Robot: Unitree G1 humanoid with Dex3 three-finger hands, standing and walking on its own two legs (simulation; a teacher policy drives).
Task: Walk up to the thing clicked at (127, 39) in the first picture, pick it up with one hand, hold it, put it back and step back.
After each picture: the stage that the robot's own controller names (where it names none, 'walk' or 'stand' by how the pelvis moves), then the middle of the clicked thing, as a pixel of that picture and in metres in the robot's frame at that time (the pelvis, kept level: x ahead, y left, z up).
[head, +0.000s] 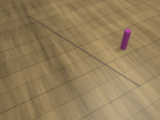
stand; (125, 39) +1.31 -0.45 -0.65
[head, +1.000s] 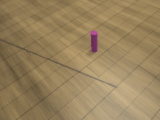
walk; (94, 42) +1.26 -0.01 -0.63
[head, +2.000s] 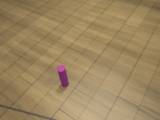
walk; (63, 76) +0.82 +0.25 -0.64
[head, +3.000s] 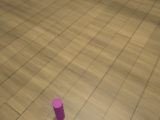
walk; (59, 110) +0.50 +0.20 -0.63
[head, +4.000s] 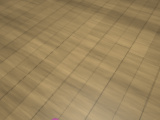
stand; out of the picture +0.40 +0.21 -0.65
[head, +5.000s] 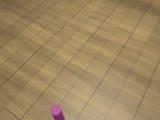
walk; (58, 115) +0.42 +0.21 -0.65
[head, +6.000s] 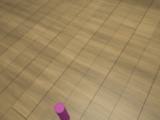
stand; (62, 113) +0.43 +0.23 -0.63
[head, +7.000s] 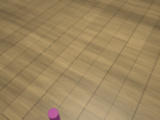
stand; out of the picture +0.45 +0.22 -0.63
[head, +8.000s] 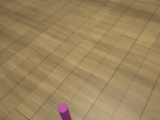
walk; (65, 114) +0.49 +0.22 -0.65
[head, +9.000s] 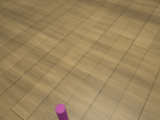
walk; (62, 115) +0.49 +0.18 -0.63
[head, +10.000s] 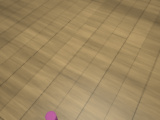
stand; out of the picture +0.39 +0.22 -0.63
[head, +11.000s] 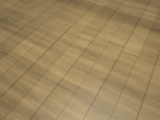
stand; out of the picture +0.33 +0.24 -0.66
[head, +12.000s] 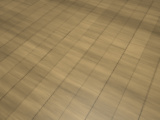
stand; out of the picture +0.33 +0.24 -0.66
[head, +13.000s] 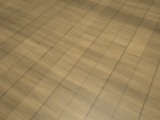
stand; out of the picture +0.32 +0.24 -0.66
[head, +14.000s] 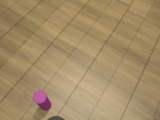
go down; (43, 101) +0.37 +0.23 -0.51
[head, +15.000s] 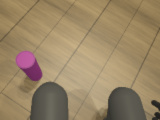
go down; (31, 68) +0.40 +0.26 -0.28
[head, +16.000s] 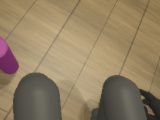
close in; (3, 58) +0.39 +0.29 -0.20
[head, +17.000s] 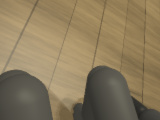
close; out of the picture +0.37 +0.31 -0.15
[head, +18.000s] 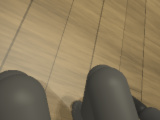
lift; out of the picture +0.36 +0.31 -0.15
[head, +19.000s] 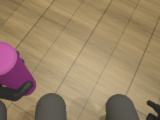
lift; (15, 75) +0.33 +0.22 +0.02
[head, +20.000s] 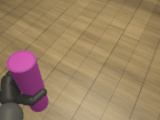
lift; (32, 86) +0.32 +0.18 +0.03
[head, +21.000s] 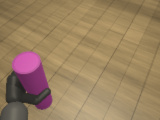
hold; (36, 85) +0.33 +0.17 +0.03
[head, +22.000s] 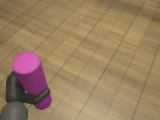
hold; (36, 85) +0.33 +0.17 +0.03
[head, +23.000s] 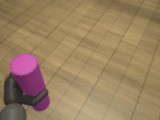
crouch; (34, 86) +0.33 +0.18 +0.02
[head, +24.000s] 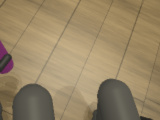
lower; out of the picture +0.42 +0.27 -0.07
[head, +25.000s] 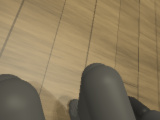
lower; out of the picture +0.38 +0.32 -0.15
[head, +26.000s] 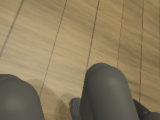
lower; out of the picture +0.38 +0.32 -0.15
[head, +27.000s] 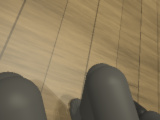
lower; out of the picture +0.36 +0.32 -0.15
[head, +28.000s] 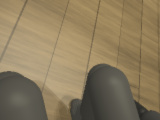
lower; out of the picture +0.35 +0.32 -0.15
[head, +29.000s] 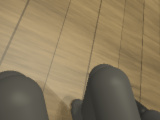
loosen; out of the picture +0.35 +0.32 -0.15
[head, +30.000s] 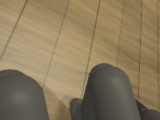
withdraw; out of the picture +0.34 +0.31 -0.15
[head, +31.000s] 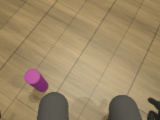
walk; (38, 82) +0.39 +0.26 -0.38
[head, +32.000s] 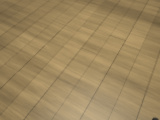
stand; out of the picture +0.33 +0.23 -0.59
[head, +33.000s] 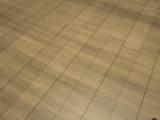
stand; out of the picture +0.33 +0.24 -0.60
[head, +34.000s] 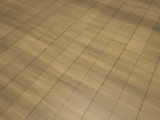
stand; out of the picture +0.33 +0.23 -0.62
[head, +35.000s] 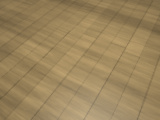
stand; out of the picture +0.34 +0.24 -0.65
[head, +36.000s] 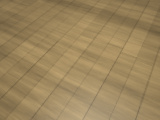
stand; out of the picture +0.32 +0.25 -0.66
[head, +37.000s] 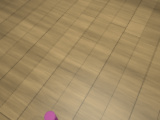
walk; out of the picture +0.35 +0.23 -0.64
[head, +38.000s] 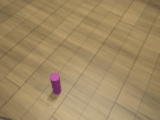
walk; (56, 84) +0.63 +0.19 -0.64
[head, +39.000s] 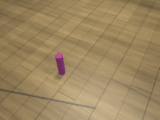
stand; (60, 64) +0.98 +0.28 -0.63
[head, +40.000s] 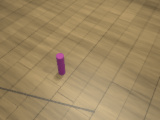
stand; (61, 64) +0.94 +0.21 -0.65
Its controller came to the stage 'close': yes
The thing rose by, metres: 0.67
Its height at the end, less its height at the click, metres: +0.00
